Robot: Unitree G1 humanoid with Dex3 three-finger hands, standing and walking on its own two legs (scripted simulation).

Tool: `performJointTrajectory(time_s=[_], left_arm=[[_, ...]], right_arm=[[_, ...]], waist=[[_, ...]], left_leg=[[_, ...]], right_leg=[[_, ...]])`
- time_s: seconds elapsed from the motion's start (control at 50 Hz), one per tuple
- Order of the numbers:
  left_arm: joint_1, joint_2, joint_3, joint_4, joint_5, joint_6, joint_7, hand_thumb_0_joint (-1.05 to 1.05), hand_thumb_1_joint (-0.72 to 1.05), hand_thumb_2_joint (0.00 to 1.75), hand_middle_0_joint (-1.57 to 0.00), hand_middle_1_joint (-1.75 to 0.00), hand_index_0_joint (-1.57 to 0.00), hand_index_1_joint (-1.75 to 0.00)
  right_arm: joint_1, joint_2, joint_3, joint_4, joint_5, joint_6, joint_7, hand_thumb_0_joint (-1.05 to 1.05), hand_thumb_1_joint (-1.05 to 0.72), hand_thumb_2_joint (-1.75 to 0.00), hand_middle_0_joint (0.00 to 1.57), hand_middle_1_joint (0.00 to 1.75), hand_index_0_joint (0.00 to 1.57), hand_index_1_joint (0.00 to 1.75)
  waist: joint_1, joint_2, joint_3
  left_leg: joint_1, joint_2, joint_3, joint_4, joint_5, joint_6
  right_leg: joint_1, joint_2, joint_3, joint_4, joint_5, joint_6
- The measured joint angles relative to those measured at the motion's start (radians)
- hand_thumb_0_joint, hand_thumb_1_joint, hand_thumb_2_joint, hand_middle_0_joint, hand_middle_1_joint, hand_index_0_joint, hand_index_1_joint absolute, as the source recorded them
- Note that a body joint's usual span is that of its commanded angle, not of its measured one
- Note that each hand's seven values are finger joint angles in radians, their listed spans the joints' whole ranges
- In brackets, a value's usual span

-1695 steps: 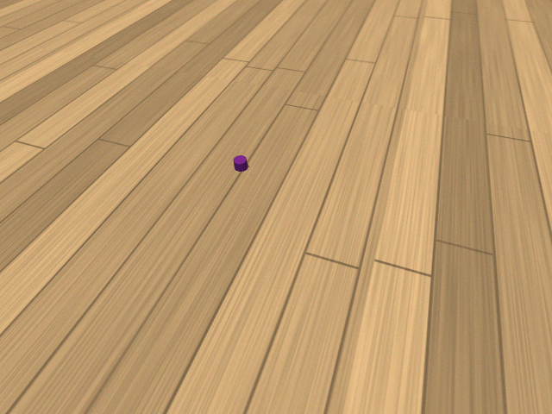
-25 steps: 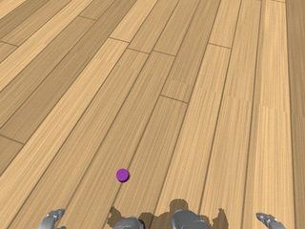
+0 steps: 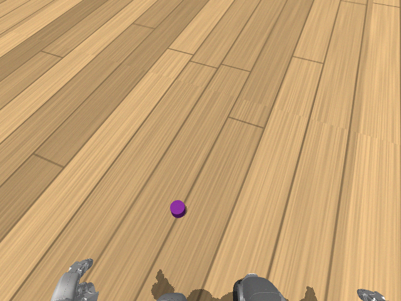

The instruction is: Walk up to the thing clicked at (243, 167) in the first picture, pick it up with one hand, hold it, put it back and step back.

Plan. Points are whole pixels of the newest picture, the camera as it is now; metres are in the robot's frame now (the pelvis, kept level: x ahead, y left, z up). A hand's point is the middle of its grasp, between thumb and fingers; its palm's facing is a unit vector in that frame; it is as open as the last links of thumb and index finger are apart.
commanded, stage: step back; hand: left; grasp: from above
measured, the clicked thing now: (177, 209) +0.55 +0.16 -0.72
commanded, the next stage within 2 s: none
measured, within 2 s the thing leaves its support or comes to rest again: neither
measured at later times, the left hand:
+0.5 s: hand out of the picture -0.10 +0.23 -0.13, palm faces -0.07 -0.91 -0.41, open 7.3 cm
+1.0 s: hand out of the picture -0.23 +0.23 -0.14, palm faces -0.04 -0.93 -0.37, open 7.3 cm
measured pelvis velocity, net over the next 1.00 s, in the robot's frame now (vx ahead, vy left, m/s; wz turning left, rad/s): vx -0.35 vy -0.03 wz -0.05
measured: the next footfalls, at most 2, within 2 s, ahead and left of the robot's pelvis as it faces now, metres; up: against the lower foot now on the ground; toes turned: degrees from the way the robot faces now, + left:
right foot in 0.38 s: -0.13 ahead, -0.15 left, +0.00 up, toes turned -2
left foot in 0.74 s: -0.23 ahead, +0.09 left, +0.00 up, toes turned -3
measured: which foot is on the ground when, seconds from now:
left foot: down 0.00-0.42, up 0.44-0.72, down 0.74-1.00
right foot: down 0.00-0.02, up 0.04-0.36, down 0.38-0.76, up 0.78-1.00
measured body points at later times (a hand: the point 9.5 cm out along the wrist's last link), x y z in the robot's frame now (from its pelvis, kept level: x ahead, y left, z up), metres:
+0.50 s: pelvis -0.17 -0.03 +0.01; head -0.13 -0.05 +0.45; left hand -0.10 +0.28 -0.10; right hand -0.06 -0.35 -0.11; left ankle -0.08 +0.12 -0.66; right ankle -0.17 -0.15 -0.72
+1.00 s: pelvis -0.35 -0.03 +0.01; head -0.29 -0.01 +0.45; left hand -0.23 +0.28 -0.12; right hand -0.24 -0.34 -0.09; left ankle -0.27 +0.10 -0.72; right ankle -0.41 -0.17 -0.65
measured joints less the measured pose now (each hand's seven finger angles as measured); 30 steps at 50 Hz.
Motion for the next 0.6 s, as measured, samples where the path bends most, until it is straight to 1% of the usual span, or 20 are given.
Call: performJointTrajectory(time_s=[0.02,0.04,0.08,0.1,0.14,0.2,0.24,0.3,0.34,0.36,0.38,0.4,0.42,0.44,0.46,0.48,0.5,0.54,0.56,0.6], left_arm=[[-0.003,0.013,0.004,0.004,-0.003,0.007,-0.001,0.01,0.9,0.9,-0.21,-0.3,-0.21,-0.3],[0.001,0.02,0.009,0.013,-0.007,0.014,0.001,0.01,0.91,0.9,-0.21,-0.3,-0.21,-0.3],[0.015,0.019,0.016,0.04,-0.006,0.028,0.005,0.01,0.91,0.9,-0.21,-0.3,-0.21,-0.3],[0.019,0.018,0.018,0.053,-0.006,0.033,0.004,0.01,0.91,0.9,-0.21,-0.3,-0.21,-0.3],[0.037,0.023,0.024,0.061,-0.013,0.033,0.0,0.01,0.91,0.9,-0.21,-0.3,-0.21,-0.3],[0.072,0.033,0.033,0.06,-0.015,0.025,-0.007,0.01,0.91,0.9,-0.21,-0.3,-0.21,-0.3],[0.091,0.039,0.038,0.063,-0.012,0.022,-0.008,0.01,0.91,0.9,-0.21,-0.3,-0.21,-0.3],[0.113,0.045,0.039,0.071,-0.009,0.019,-0.007,0.01,0.91,0.9,-0.21,-0.3,-0.21,-0.3],[0.121,0.045,0.037,0.081,-0.009,0.015,-0.008,0.01,0.91,0.9,-0.2,-0.3,-0.21,-0.3],[0.123,0.044,0.035,0.087,-0.01,0.01,-0.009,0.01,0.91,0.9,-0.2,-0.3,-0.21,-0.3],[0.124,0.037,0.034,0.097,-0.008,0.003,-0.009,0.01,0.91,0.9,-0.2,-0.3,-0.21,-0.3],[0.114,0.015,0.032,0.112,-0.003,0.0,-0.01,0.01,0.91,0.9,-0.2,-0.3,-0.21,-0.3],[0.114,-0.003,0.026,0.118,0.003,-0.002,-0.014,0.01,0.91,0.9,-0.2,-0.3,-0.21,-0.3],[0.124,-0.011,0.02,0.114,0.01,-0.001,-0.02,0.01,0.91,0.9,-0.2,-0.3,-0.21,-0.3],[0.135,-0.013,0.015,0.109,0.012,0.0,-0.024,0.01,0.91,0.9,-0.21,-0.3,-0.21,-0.3],[0.146,-0.015,0.013,0.105,0.013,0.001,-0.023,0.01,0.91,0.9,-0.21,-0.3,-0.21,-0.3],[0.154,-0.018,0.011,0.104,0.015,0.002,-0.021,0.01,0.91,0.9,-0.21,-0.3,-0.21,-0.3],[0.154,-0.026,0.012,0.103,0.018,0.005,-0.017,0.01,0.91,0.9,-0.21,-0.3,-0.21,-0.3],[0.148,-0.027,0.013,0.1,0.019,0.005,-0.015,0.01,0.9,0.9,-0.21,-0.3,-0.21,-0.3],[0.129,-0.022,0.015,0.078,0.022,0.002,-0.009,0.01,0.9,0.9,-0.21,-0.3,-0.21,-0.3]], right_arm=[[-0.006,0.019,0.001,0.004,-0.007,-0.001,0.003,0.0,-0.91,-0.9,0.2,0.3,0.2,0.3],[-0.006,0.034,0.006,0.002,-0.015,-0.001,0.009,0.0,-0.91,-0.9,0.2,0.3,0.2,0.3],[0.002,0.047,0.017,-0.006,-0.021,-0.003,0.022,0.0,-0.91,-0.9,0.2,0.3,0.2,0.3],[0.008,0.051,0.02,-0.008,-0.023,-0.005,0.024,0.0,-0.91,-0.9,0.2,0.3,0.2,0.3],[0.011,0.061,0.027,-0.008,-0.028,-0.002,0.022,0.0,-0.91,-0.9,0.2,0.3,0.2,0.3],[-0.001,0.065,0.026,-0.019,-0.024,-0.004,0.018,0.0,-0.91,-0.9,0.2,0.3,0.21,0.3],[-0.017,0.061,0.023,-0.036,-0.02,-0.008,0.014,0.0,-0.9,-0.9,0.2,0.3,0.21,0.3],[-0.048,0.051,0.018,-0.069,-0.017,-0.012,0.011,0.0,-0.9,-0.9,0.2,0.3,0.21,0.3],[-0.07,0.04,0.016,-0.087,-0.018,-0.009,0.011,0.0,-0.9,-0.9,0.2,0.3,0.21,0.3],[-0.08,0.032,0.014,-0.094,-0.017,-0.005,0.012,0.0,-0.9,-0.9,0.2,0.3,0.21,0.3],[-0.09,0.021,0.012,-0.097,-0.014,0.001,0.012,0.0,-0.9,-0.9,0.2,0.3,0.21,0.3],[-0.101,0.003,0.005,-0.092,-0.009,0.009,0.011,0.0,-0.9,-0.9,0.2,0.3,0.21,0.3],[-0.101,-0.008,-0.002,-0.085,-0.004,0.018,0.008,0.0,-0.91,-0.9,0.2,0.3,0.21,0.3],[-0.091,-0.009,-0.008,-0.077,0.0,0.027,0.003,0.0,-0.91,-0.9,0.2,0.3,0.21,0.3],[-0.077,-0.004,-0.011,-0.066,0.003,0.034,0.0,0.0,-0.91,-0.9,0.2,0.3,0.2,0.3],[-0.065,0.001,-0.01,-0.055,0.005,0.038,0.0,0.0,-0.91,-0.9,0.2,0.3,0.2,0.3],[-0.052,0.001,-0.009,-0.047,0.008,0.039,0.002,0.0,-0.91,-0.9,0.2,0.3,0.2,0.3],[-0.02,-0.005,-0.008,-0.04,0.013,0.032,0.004,0.0,-0.91,-0.9,0.2,0.3,0.2,0.3],[-0.004,-0.008,-0.007,-0.038,0.013,0.027,0.002,0.0,-0.91,-0.9,0.2,0.3,0.2,0.3],[0.022,-0.012,-0.005,-0.032,0.013,0.023,-0.002,0.0,-0.91,-0.9,0.2,0.3,0.2,0.3]], waist=[[0.011,-0.037,0.012],[0.021,-0.056,0.013],[0.002,-0.04,-0.006],[-0.01,-0.028,-0.014],[-0.007,-0.023,-0.033],[0.01,-0.025,-0.051],[0.016,-0.024,-0.048],[0.026,-0.021,-0.033],[0.03,-0.015,-0.024],[0.031,-0.009,-0.021],[0.031,0.008,-0.017],[0.019,0.057,-0.001],[0.005,0.092,0.003],[0.005,0.094,-0.01],[0.02,0.076,-0.025],[0.036,0.055,-0.038],[0.043,0.042,-0.048],[0.032,0.037,-0.067],[0.025,0.038,-0.074],[0.018,0.041,-0.074]], left_leg=[[0.007,-0.018,0.021,-0.004,0.017,0.006],[0.005,-0.02,0.037,0.0,0.019,0.009],[-0.015,0.008,0.02,0.01,0.027,0.017],[-0.022,0.022,0.003,0.002,0.041,0.018],[-0.03,0.042,-0.003,-0.04,0.08,0.016],[-0.055,0.061,0.007,-0.082,0.131,0.011],[-0.079,0.069,0.014,-0.086,0.153,0.012],[-0.121,0.084,0.033,-0.066,0.175,0.01],[-0.154,0.094,0.046,-0.04,0.186,-0.002],[-0.174,0.1,0.05,-0.02,0.189,-0.01],[-0.195,0.11,0.047,0.006,0.189,-0.018],[-0.21,0.132,0.016,0.029,0.19,-0.012],[-0.226,0.129,-0.024,0.056,0.141,0.001],[-0.248,0.095,-0.056,0.113,0.04,0.004],[-0.268,0.051,-0.066,0.198,-0.043,0.002],[-0.279,0.013,-0.068,0.284,-0.088,0.003],[-0.283,-0.02,-0.075,0.359,-0.103,0.006],[-0.283,-0.067,-0.095,0.471,-0.098,0.006],[-0.275,-0.08,-0.101,0.504,-0.096,0.003],[-0.232,-0.08,-0.096,0.496,-0.106,-0.004]], right_leg=[[-0.008,-0.014,0.023,0.02,0.0,-0.003],[-0.021,0.0,0.054,0.051,-0.064,-0.01],[-0.057,0.076,0.097,0.21,-0.247,-0.013],[-0.07,0.109,0.108,0.303,-0.284,-0.016],[-0.088,0.153,0.138,0.458,-0.283,-0.021],[-0.067,0.165,0.163,0.557,-0.254,-0.006],[-0.02,0.148,0.163,0.521,-0.259,0.013],[0.062,0.102,0.139,0.362,-0.283,0.031],[0.123,0.068,0.109,0.203,-0.274,0.029],[0.159,0.054,0.092,0.106,-0.241,0.023],[0.19,0.053,0.076,0.02,-0.217,0.015],[0.202,0.08,0.05,0.002,-0.203,0.007],[0.2,0.096,0.026,0.003,-0.189,0.0],[0.183,0.088,0.022,0.017,-0.182,-0.005],[0.163,0.071,0.037,0.028,-0.176,-0.012],[0.15,0.053,0.058,0.027,-0.164,-0.015],[0.142,0.038,0.072,0.012,-0.145,-0.016],[0.128,0.018,0.071,-0.027,-0.105,-0.013],[0.116,0.012,0.064,-0.04,-0.089,-0.011],[0.089,0.009,0.054,-0.051,-0.061,-0.009]])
